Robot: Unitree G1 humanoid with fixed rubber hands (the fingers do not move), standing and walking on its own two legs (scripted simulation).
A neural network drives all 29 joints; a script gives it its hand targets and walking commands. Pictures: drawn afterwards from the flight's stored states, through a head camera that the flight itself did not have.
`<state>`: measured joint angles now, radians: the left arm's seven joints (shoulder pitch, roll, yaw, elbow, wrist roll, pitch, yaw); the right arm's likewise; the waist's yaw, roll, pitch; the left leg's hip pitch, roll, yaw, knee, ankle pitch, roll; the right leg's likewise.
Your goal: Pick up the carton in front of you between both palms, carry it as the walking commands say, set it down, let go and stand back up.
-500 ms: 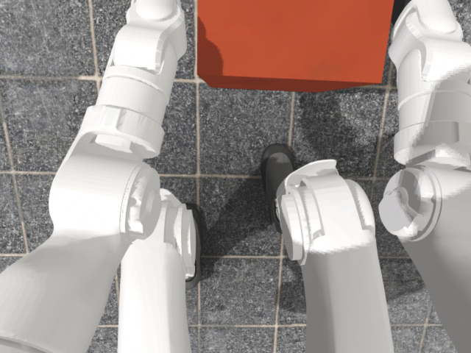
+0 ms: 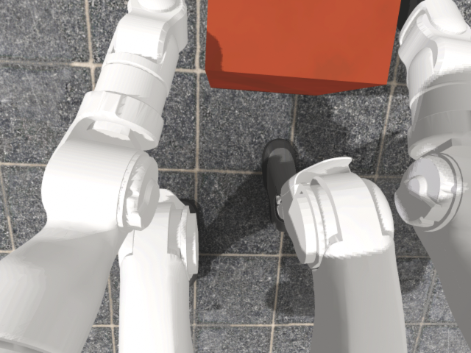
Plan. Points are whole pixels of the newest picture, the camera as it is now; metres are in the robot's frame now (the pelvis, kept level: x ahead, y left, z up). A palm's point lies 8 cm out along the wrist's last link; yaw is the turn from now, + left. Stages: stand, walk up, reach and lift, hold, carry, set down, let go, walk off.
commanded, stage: set down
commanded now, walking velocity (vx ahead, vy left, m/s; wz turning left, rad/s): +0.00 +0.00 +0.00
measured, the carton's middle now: (282, 16) +0.51 -0.17 -0.25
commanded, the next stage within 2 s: let go in 1.84 s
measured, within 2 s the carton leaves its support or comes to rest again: neither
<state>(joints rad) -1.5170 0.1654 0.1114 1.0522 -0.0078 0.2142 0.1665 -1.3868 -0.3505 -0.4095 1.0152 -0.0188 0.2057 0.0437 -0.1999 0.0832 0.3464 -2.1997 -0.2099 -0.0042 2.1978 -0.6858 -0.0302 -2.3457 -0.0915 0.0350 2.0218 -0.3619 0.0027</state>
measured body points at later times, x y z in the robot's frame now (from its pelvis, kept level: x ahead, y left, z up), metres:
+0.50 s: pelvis -0.01 +0.00 +0.00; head +0.37 -0.06 +0.23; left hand +0.57 -0.02 -0.19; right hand +0.48 -0.33 -0.19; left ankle +0.08 +0.10 -0.35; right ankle +0.16 -0.14 -0.35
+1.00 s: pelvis +0.00 -0.01 +0.02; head +0.37 -0.07 +0.25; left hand +0.59 -0.01 -0.14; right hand +0.49 -0.37 -0.14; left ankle +0.08 +0.10 -0.35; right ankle +0.16 -0.14 -0.35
